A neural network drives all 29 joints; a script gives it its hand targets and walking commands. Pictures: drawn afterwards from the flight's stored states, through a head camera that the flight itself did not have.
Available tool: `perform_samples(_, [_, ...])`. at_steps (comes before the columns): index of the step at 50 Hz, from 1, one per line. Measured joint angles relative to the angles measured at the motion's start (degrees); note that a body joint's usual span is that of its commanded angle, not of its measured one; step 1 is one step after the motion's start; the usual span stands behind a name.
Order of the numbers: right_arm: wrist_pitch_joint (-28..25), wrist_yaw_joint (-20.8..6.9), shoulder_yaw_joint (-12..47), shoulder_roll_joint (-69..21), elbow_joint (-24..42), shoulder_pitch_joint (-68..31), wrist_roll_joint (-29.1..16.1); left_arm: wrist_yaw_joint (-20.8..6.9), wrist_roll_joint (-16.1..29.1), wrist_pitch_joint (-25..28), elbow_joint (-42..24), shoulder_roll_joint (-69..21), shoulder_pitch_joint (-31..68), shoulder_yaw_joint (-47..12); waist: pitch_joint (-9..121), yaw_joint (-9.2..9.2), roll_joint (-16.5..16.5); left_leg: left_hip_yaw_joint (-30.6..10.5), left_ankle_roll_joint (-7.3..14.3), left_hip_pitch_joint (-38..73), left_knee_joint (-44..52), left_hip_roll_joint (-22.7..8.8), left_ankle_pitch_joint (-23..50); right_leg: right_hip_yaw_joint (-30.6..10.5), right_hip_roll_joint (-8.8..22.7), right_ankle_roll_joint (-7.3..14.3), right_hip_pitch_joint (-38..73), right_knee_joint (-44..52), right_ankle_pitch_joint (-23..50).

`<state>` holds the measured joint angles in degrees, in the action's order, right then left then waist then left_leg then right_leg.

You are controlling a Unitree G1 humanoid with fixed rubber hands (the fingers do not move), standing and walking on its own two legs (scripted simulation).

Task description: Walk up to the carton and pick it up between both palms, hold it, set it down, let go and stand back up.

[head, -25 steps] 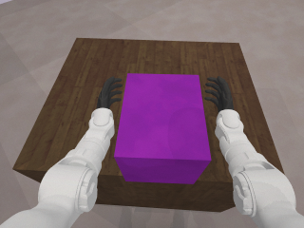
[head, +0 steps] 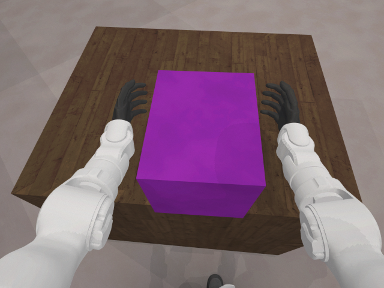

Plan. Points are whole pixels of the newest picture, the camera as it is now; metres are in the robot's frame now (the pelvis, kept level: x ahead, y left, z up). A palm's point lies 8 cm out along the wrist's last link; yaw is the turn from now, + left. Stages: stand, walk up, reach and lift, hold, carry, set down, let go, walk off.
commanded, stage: set down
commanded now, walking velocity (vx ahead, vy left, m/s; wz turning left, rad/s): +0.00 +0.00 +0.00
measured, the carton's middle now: (201, 146) +0.42 -0.02 +0.01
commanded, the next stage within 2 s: none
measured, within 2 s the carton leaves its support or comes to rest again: neither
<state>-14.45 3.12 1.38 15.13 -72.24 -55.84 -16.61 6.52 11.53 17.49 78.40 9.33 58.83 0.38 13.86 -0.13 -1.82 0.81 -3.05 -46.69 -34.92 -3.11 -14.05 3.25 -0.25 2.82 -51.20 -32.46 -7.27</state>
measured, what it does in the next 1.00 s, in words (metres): stands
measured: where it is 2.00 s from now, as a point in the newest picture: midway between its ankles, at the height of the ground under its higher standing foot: outside the picture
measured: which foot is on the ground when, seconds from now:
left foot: down 0.00-1.00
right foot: down 0.00-1.00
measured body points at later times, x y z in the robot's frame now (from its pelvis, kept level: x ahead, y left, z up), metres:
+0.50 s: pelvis -0.01 +0.00 +0.02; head +0.04 +0.01 +0.46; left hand +0.47 +0.16 +0.14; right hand +0.45 -0.23 +0.17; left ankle +0.00 +0.15 -0.71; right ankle +0.06 -0.09 -0.71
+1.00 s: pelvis +0.02 +0.01 +0.03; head +0.04 +0.00 +0.48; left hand +0.40 +0.16 +0.08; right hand +0.37 -0.26 +0.09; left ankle +0.00 +0.15 -0.71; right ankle +0.06 -0.09 -0.71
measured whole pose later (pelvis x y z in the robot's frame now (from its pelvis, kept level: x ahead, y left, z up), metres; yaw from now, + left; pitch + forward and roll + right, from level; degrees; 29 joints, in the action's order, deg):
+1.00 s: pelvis +0.02 +0.01 +0.03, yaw -3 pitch +5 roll +0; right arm -3.7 0.8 -0.9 19.5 -38.6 -24.4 -17.0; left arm 3.8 6.2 -6.0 33.2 7.8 24.8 4.6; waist 2.4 -1.9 -0.5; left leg 0.4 -2.6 -14.2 -21.5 -2.6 -12.3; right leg 0.2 -1.8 2.0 -20.3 -20.7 -5.6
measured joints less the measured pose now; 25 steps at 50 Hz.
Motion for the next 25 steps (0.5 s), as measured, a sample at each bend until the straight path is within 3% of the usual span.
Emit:
perform_samples(7, [1.85,2.29,1.09,2.09,8.8,3.16,-0.56,0.25,-1.87,-5.14,-9.01,-0.22,-3.31,3.5,0.95,1.0,-1.45,0.92,0.23,1.61,3.0,-0.01,1.32,-1.14,-0.33,-0.31,1.27,3.04,1.68])
perform_samples(14, [9.73,1.86,5.02,7.55,13.16,2.93,-5.63,-0.37,-1.32,-16.02,-17.47,1.27,-4.61,4.93,-0.69,1.51,0.24,2.17,0.4,10.67,7.61,-0.2,2.5,-3.51,-1.42,-0.42,9.12,7.17,3.43])
perform_samples(19, [14.44,0.69,5.85,8.34,9.71,1.5,-7.29,-1.11,-0.4,-18.77,-13.48,2.79,-2.85,4.13,-2.87,0.86,3.11,1.86,0.17,17.55,9.65,-0.01,2.53,-4.36,-1.89,-0.25,15.42,8.5,3.65])
perform_samples(22, [16.63,-0.71,4.94,7.34,6.74,-0.47,-6.83,-0.23,1.56,-18.15,-8.46,3.75,-0.14,1.68,-3.28,0.37,4.68,1.16,0.19,18.06,8.24,0.23,1.89,-4.17,-1.85,-0.16,15.98,6.96,2.83])
perform_samples(25, [17.81,-2.34,3.74,6.08,4.91,-2.51,-6.15,1.08,3.53,-18.11,-7.63,4.32,1.84,-1.1,-3.18,0.06,5.7,0.29,-0.09,16.73,6.48,0.52,1.39,-3.53,-1.53,-0.11,14.93,5.17,1.97])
